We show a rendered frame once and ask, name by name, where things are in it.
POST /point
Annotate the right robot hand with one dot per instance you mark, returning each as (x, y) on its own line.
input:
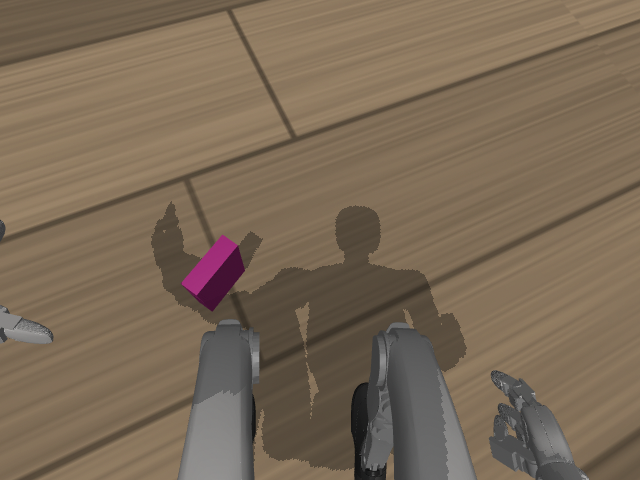
(540, 438)

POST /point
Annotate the right robot foot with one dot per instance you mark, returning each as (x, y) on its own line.
(359, 423)

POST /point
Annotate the left robot hand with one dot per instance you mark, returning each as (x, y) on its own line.
(17, 328)

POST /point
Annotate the carton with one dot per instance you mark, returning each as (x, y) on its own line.
(215, 274)

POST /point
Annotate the right robot arm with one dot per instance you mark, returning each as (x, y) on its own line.
(560, 471)

